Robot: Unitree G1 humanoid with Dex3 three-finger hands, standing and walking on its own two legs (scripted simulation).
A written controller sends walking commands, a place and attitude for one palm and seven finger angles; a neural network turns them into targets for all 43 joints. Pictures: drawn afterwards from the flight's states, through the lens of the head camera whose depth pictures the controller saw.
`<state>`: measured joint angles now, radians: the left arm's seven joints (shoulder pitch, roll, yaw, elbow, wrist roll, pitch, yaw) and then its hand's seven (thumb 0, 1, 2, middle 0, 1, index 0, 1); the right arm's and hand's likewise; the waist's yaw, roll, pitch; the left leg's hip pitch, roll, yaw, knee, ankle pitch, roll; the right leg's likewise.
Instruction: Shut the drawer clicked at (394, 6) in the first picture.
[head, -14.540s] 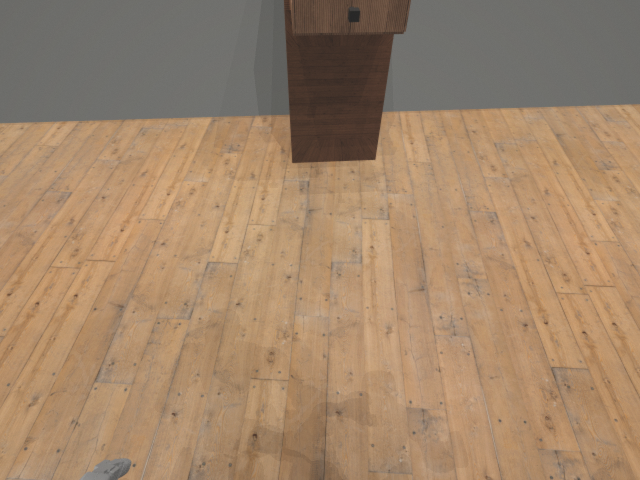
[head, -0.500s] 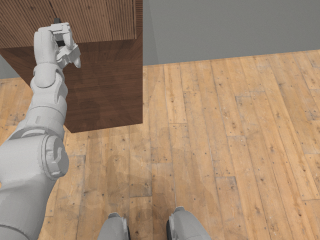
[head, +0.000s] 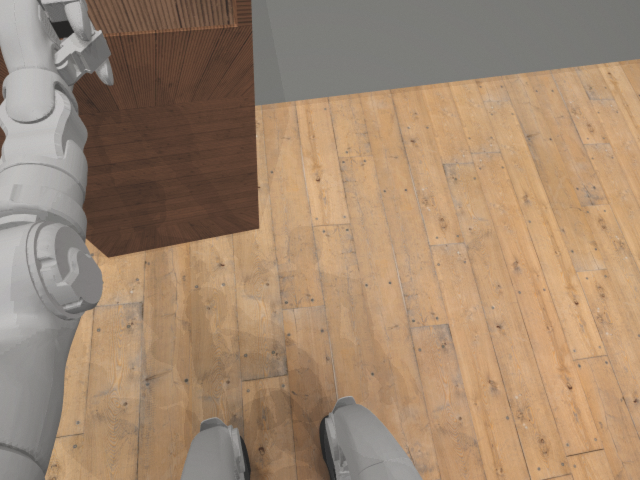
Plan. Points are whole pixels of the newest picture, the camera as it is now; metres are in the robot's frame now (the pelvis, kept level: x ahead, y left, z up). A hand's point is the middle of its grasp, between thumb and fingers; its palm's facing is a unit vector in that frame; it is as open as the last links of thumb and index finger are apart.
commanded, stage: push the drawer shut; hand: left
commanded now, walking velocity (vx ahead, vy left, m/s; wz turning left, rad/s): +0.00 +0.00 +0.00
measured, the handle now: (52, 2) +0.65 +0.19 +0.10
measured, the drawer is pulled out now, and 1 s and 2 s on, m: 0.00 0.00 0.00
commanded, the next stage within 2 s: pull the fist back off the drawer in 0.24 s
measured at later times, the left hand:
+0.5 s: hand (100, 40) +0.60 +0.14 +0.10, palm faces +0.08 -1.00 -0.02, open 3.4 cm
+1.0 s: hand (99, 46) +0.59 +0.14 +0.10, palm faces +0.08 -1.00 +0.00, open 3.3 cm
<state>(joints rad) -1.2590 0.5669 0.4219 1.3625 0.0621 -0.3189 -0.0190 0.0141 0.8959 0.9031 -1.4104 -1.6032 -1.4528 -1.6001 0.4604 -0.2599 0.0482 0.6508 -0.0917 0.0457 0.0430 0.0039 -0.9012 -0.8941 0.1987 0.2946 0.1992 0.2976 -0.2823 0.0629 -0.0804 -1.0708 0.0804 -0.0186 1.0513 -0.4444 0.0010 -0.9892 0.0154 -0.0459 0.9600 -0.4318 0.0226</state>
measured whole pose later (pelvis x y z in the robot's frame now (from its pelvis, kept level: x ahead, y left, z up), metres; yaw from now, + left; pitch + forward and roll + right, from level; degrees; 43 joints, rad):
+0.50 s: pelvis -0.03 +0.00 -0.02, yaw +0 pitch +29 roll -6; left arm -1.41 0.68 0.38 1.45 0.10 -0.28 0.00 0.01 0.90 0.90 -1.45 -1.60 -1.48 -1.60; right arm 0.48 -0.27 0.09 0.65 -0.10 0.00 0.03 0.00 -0.90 -0.89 0.20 0.29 0.20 0.30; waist -0.35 0.07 -0.07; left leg -1.21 0.08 -0.04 1.12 -0.42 0.01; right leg -1.11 0.02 -0.06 1.01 -0.40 0.03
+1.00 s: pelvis -0.01 +0.01 +0.00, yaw -1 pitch +27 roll -5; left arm -1.21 0.54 0.42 1.24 0.04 -0.27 -0.03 0.01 0.89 0.89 -1.40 -1.60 -1.43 -1.60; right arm 0.48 -0.26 0.05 0.61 -0.08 0.04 0.06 0.00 -0.90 -0.89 0.20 0.29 0.20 0.30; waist -0.27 0.07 -0.08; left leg -1.08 0.09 0.00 1.05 -0.44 0.01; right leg -1.01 0.02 -0.02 0.95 -0.41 0.03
